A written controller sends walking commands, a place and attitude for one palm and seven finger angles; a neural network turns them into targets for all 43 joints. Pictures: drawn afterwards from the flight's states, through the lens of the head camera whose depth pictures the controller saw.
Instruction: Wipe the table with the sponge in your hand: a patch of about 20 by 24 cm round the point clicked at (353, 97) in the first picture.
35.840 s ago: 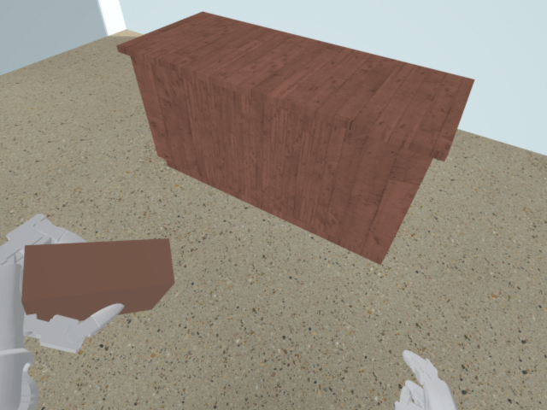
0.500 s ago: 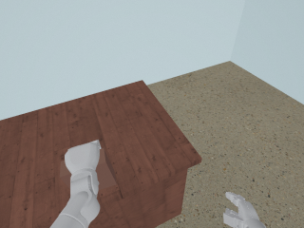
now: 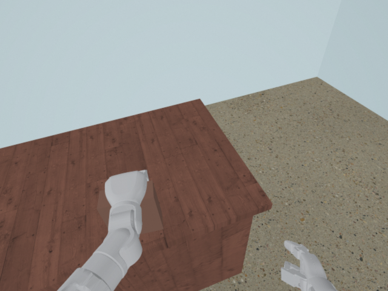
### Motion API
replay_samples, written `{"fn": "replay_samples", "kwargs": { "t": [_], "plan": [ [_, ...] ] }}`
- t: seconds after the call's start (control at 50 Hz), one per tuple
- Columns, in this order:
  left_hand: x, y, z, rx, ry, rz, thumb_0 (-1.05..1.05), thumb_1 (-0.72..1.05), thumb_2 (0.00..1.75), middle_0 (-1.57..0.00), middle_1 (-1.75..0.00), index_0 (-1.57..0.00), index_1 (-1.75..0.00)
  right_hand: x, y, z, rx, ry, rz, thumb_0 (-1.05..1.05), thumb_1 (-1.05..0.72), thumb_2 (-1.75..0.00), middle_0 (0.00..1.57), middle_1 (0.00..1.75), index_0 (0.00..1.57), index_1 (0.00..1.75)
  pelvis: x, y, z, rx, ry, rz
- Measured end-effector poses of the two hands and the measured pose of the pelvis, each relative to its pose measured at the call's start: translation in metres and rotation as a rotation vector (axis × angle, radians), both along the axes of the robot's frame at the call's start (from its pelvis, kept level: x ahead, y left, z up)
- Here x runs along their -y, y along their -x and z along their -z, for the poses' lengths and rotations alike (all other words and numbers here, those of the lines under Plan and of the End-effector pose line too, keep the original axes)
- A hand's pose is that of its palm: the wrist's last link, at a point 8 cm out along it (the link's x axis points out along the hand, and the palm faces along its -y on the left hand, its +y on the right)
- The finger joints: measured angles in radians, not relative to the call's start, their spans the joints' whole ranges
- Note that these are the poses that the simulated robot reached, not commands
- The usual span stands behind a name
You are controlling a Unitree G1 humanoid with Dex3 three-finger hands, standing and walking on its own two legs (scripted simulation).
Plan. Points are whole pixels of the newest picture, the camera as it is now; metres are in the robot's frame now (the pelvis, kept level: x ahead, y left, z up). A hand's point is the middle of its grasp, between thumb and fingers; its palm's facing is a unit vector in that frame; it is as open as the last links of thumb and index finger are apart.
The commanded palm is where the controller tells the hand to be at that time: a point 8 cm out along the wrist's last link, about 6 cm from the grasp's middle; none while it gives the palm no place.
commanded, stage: slide across to the third lane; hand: left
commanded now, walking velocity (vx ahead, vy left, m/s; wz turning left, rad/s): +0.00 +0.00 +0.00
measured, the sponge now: (135, 216) +0.29 +0.20 -0.04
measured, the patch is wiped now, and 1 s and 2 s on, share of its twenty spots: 0.75 0.75 0.80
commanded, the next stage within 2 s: wipe forward along the third lane in 0.66 s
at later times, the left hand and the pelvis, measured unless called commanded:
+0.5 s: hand (156, 194) +0.32 +0.15 +0.02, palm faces -0.04 -0.05 -1.00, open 9.6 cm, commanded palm +0.29 +0.12 +0.07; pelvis -0.01 +0.00 +0.00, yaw +0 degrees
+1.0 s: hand (158, 193) +0.33 +0.14 +0.01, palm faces -0.07 -0.05 -1.00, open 9.5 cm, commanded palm +0.31 +0.14 +0.05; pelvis -0.01 -0.02 +0.00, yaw -1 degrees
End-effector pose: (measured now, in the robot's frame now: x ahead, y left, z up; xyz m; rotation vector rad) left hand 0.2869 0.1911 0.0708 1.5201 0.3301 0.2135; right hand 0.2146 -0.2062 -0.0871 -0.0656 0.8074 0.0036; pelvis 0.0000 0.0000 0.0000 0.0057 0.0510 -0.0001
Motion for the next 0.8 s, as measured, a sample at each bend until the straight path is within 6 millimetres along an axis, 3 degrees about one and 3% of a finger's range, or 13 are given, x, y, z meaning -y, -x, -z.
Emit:
{"fn": "replay_samples", "kwargs": {
  "t": [0.28, 0.54, 0.8],
  "plan": [
    [0.027, -0.013, -0.002, 0.025, 0.002, 0.04, 0.0, -0.47, 1.09, -0.76, -1.43, -0.78, -1.4, -0.007, 0.006, 0.002, -0.024, -0.023, -0.023, 0.01, -0.91, -0.9, 0.2, 0.3, 0.19, 0.3, 0.0, 0.006, 0.002, -0.001, 0.001, -0.007],
    [0.051, -0.019, -0.001, 0.032, 0.002, 0.053, 0.0, -0.47, 1.09, -0.75, -1.44, -0.77, -1.41, 0.009, 0.035, 0.01, -0.082, -0.022, 0.023, 0.01, -0.91, -0.9, 0.2, 0.3, 0.19, 0.3, 0.005, 0.013, 0.002, -0.003, -0.002, 0.009],
    [0.053, -0.022, 0.001, 0.015, 0.0, 0.038, 0.02, -0.47, 1.09, -0.75, -1.44, -0.77, -1.41, 0.029, 0.046, 0.01, -0.099, -0.001, 0.069, 0.01, -0.91, -0.9, 0.2, 0.3, 0.19, 0.3, 0.013, 0.013, -0.001, -0.005, -0.004, 0.021]
  ]
}}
